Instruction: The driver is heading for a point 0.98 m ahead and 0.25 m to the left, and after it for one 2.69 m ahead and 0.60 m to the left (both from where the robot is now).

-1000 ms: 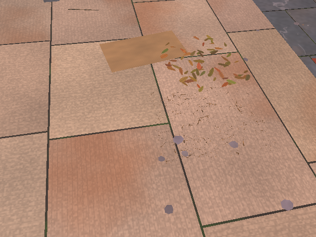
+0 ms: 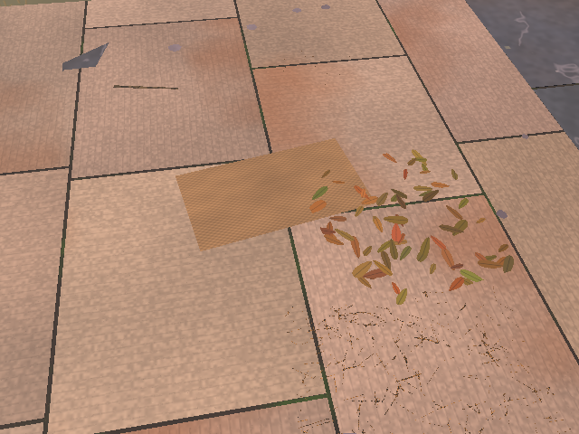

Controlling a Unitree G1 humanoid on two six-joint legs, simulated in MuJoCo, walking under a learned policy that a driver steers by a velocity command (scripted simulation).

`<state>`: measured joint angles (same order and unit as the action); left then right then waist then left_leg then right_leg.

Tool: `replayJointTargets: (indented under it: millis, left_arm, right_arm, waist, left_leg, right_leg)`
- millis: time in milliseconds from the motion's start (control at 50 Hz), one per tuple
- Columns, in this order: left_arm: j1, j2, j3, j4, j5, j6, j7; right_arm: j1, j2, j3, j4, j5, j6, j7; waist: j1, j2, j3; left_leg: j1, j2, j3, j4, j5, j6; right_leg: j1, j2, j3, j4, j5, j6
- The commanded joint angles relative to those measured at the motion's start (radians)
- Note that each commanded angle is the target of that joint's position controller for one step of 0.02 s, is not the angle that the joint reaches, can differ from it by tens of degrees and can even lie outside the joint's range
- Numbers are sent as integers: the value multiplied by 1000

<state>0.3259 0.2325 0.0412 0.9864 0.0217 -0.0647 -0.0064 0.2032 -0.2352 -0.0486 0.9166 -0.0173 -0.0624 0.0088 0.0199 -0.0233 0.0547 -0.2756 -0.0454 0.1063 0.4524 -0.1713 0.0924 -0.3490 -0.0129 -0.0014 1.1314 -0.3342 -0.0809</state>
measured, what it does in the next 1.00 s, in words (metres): walks ahead, turning left: right foot, then left foot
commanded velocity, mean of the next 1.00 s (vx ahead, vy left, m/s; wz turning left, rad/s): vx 0.35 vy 0.00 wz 0.31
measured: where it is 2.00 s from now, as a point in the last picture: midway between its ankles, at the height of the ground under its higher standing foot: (247, 370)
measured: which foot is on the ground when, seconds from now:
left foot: down 0.00-0.40, up 0.42-0.86, down 0.88-1.00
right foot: up 0.00-0.38, down 0.40-0.88, up 0.90-1.00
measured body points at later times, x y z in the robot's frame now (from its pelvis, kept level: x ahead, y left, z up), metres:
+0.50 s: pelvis +0.27 -0.04 -0.01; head +0.30 -0.05 +0.44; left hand +0.41 +0.21 -0.12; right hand +0.25 -0.29 -0.16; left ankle +0.11 +0.06 -0.66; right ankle +0.35 -0.12 -0.74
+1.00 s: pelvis +0.42 +0.00 -0.01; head +0.45 +0.03 +0.43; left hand +0.41 +0.27 -0.16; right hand +0.63 -0.21 -0.13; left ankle +0.48 +0.07 -0.74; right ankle +0.39 -0.14 -0.65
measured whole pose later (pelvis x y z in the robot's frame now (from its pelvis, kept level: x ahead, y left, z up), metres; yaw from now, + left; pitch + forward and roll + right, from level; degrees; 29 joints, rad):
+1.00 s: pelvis +0.42 +0.00 -0.01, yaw +21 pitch +0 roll -1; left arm 0.19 0.23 0.06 0.87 0.02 0.01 0.03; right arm 0.15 -0.24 -0.07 0.83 -0.01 0.02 0.00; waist 0.00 -0.02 0.09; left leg -0.40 -0.08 0.06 0.56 -0.16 0.12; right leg -0.42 -0.04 -0.06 1.19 -0.51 0.02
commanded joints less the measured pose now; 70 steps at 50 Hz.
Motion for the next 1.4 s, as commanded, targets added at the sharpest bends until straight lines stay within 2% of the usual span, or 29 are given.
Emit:
replayJointTargets:
  millis: [20, 80, 280, 340, 380, 400, 420, 440, 460, 480, 540, 600, 720, 840, 880, 900, 920, 940, 960, 980, 1020, 1080, 1140, 1180, 1260, 1320, 1360, 1380, 1400]
  left_arm:
    - [67, 43, 11, -29, 18, 16, -15]
    - [-32, 44, 12, -62, 16, 28, -23]
    - [-373, 36, -5, -176, 3, 18, -22]
    - [-363, 57, 2, -192, 2, 3, -18]
    - [-195, 85, 18, -144, 3, -13, -6]
    - [-23, 119, 34, -91, 16, -26, 6]
    - [133, 217, 59, -75, 46, -35, 22]
    - [135, 281, 76, -78, 39, -21, 14]
    - [49, 195, 60, -94, 13, -9, 9]
    - [-45, 124, 40, -109, 5, -11, 8]
    - [-101, 51, 18, -98, -1, -30, 19]
    - [-52, 70, 21, -81, -11, -52, 24]
    - [-52, 92, 24, -82, -11, -31, 39]
    - [-34, 141, 50, -82, -14, 8, 51]
    - [-13, 158, 58, -91, -12, 30, 46]
    - [42, 100, 47, -137, -4, 38, 38]
    - [33, 79, 39, -167, -7, 59, 36]
    - [-8, 91, 36, -165, 1, 70, 36]
    - [-70, 84, 36, -175, -6, 70, 36]
    - [-104, 87, 38, -178, -4, 67, 40]
    - [-77, 96, 42, -174, 20, 85, 42]
    - [-63, 75, 37, -179, 8, 104, 39]
    - [-110, 87, 37, -204, 10, 111, 38]
    - [-138, 105, 40, -223, 14, 108, 29]
    - [-141, 102, 37, -235, 9, 84, 19]
    - [-40, 93, 30, -210, -3, 65, 19]
    - [111, 83, 27, -158, -4, 54, 32]
    - [163, 127, 33, -139, 8, 44, 46]
    - [121, 183, 36, -166, 15, 35, 52]
  right_arm:
    - [79, -66, -10, 3, 5, -28, -3]
    - [139, -99, -18, 36, 10, -40, -3]
    - [310, -92, -7, 107, 1, -33, -14]
    - [292, -115, -14, 113, -7, -24, -25]
    - [245, -133, -19, 104, -7, -22, -25]
    - [229, -122, -15, 97, 1, -22, -21]
    - [249, -58, 3, 55, 28, -26, -14]
    - [360, 0, 9, 54, 47, -19, -19]
    - [282, -104, -21, 65, 18, -5, -25]
    - [218, -88, -23, 49, 14, -6, -18]
    - [200, -38, -25, 47, -9, 25, -2]
    - [192, -11, -30, 31, -9, 55, 2]
    - [-5, 7, -9, -61, -11, 65, 26]
    - [7, -54, -25, -96, -26, 63, 27]
    - [134, -106, -47, -72, -34, 35, 11]
    - [143, -237, -78, -86, -31, 28, -3]
    - [169, -280, -95, -95, 16, 51, -6]
    - [138, -249, -90, -115, 27, 67, -8]
    - [67, -193, -75, -124, 20, 78, -16]
    - [18, -147, -60, -127, 14, 85, -22]
    - [-19, -112, -50, -139, 11, 86, -26]
    - [-3, -153, -61, -142, 4, 72, -14]
    - [21, -171, -68, -145, 3, 81, -12]
    - [23, -183, -72, -152, 0, 89, -10]
    - [37, -198, -79, -154, -7, 90, -5]
    - [-7, -177, -75, -162, -7, 88, 0]
    - [-62, -147, -69, -175, -1, 94, -5]
    - [-73, -93, -55, -191, 6, 88, -11]
    - [-34, 3, -25, -204, 24, 72, -12]
  waist:
    - [12, 88, -16]
    - [9, 75, 11]
    - [-83, 86, 54]
    - [-55, 91, 47]
    - [24, 90, -34]
    - [94, 49, -134]
    - [127, -76, -284]
    - [75, -241, -383]
    - [56, -68, -272]
    - [26, -31, -130]
    - [-40, -52, -17]
    - [-72, -52, -45]
    - [-44, -94, -28]
    - [-42, -91, -72]
    - [-108, 43, -155]
    - [-60, 255, -223]
    - [-80, 274, -347]
    - [-82, 118, -292]
    - [-68, 75, -168]
    - [-41, 45, -87]
    - [-13, 83, -90]
    - [-7, 70, -137]
    - [-31, 109, -145]
    - [-40, 153, -132]
    - [-41, 142, -119]
    - [5, 160, -111]
    - [87, 120, -62]
    - [97, -30, -27]
    - [56, -228, -54]
  left_leg:
    - [86, 264, -291, -309, 87, 115]
    - [109, 248, -231, -349, 137, 125]
    - [312, 244, -158, -305, 377, 105]
    - [380, 273, -191, -217, 527, 101]
    - [349, 246, -181, -35, 715, 73]
    - [247, 194, -146, 161, 636, 52]
    - [-11, 109, -98, 476, 286, 19]
    - [-270, -32, -81, 740, -382, 2]
    - [-319, 42, -168, 804, -312, 17]
    - [-327, 79, -170, 780, -218, 17]
    - [-237, 126, -147, 708, -137, -16]
    - [-240, 106, -113, 691, -104, -43]
    - [-199, 89, -23, 328, 122, -51]
    - [-104, 42, 7, 172, -29, 16]
    - [91, 44, -60, -2, 222, 70]
    - [283, 319, -393, 40, 814, 165]
    - [370, 439, -649, -33, 815, 343]
    - [302, 423, -591, -85, 573, 331]
    - [183, 369, -527, -122, 390, 297]
    - [95, 305, -468, -154, 296, 239]
    - [31, 230, -403, -167, 255, 182]
    - [38, 201, -400, -164, 246, 161]
    - [46, 179, -459, -215, -93, 149]
    - [40, 177, -533, -273, -360, 149]
    - [29, 178, -583, -294, -452, 139]
    - [-84, 145, -539, -287, -452, 113]
    - [-230, 76, -474, -217, -475, 50]
    - [-368, -7, -385, -8, -473, -7]
    - [-478, -127, -215, 308, -380, -29]
  right_leg:
    - [-133, -73, 30, -9, 64, 16]
    - [-227, -99, 4, -93, 153, 44]
    - [-275, -57, -66, -509, 324, 48]
    - [-227, -31, -53, -570, 224, 21]
    - [10, 23, -71, -646, 172, -7]
    - [257, -2, -47, -693, 221, -34]
    - [556, -260, 241, -716, 117, -95]
    - [694, -471, 609, -824, 107, -187]
    - [568, -412, 552, -846, 11, -157]
    - [416, -371, 401, -885, 23, -126]
    - [205, -275, 115, -931, 402, -60]
    - [203, -267, -33, -880, 809, -69]
    - [187, -219, -211, -850, 818, -65]
    - [303, -284, -211, -618, 863, -44]
    - [234, -223, -246, -275, 667, 30]
    - [-14, -98, -264, 28, -38, 84]
    - [-182, 50, -81, 220, -366, 111]
    - [-224, -10, 4, 237, -323, 114]
    - [-249, -29, 15, 204, -234, 111]
    - [-242, -51, 26, 118, -157, 109]
    - [-170, -48, 24, 39, -85, 109]
    - [-142, -25, 31, -35, -68, 116]
    - [-155, -19, 41, -134, -58, 128]
    - [-160, -8, 35, -192, -65, 135]
    - [-93, 18, 23, -312, -96, 118]
    - [112, 54, -16, -488, -136, 65]
    - [330, 67, -70, -777, -17, 10]
    - [419, -51, 76, -921, -138, -18]
    - [438, -349, 484, -1039, -416, -66]
Keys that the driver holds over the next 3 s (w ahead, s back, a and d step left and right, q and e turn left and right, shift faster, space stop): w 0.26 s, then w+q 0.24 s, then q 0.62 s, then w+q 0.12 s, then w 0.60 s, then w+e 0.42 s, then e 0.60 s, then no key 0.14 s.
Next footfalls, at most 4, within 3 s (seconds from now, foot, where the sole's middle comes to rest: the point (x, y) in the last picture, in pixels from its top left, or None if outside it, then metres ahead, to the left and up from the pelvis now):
0.40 right None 0.39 -0.12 -0.77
0.88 left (259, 417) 0.52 0.09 -0.77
1.38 right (340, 411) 0.54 -0.09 -0.77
1.80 left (198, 383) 0.60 0.24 -0.77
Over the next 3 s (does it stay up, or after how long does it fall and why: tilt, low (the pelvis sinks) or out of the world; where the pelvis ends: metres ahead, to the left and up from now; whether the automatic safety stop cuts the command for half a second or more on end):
stays up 0.93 0.35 0.01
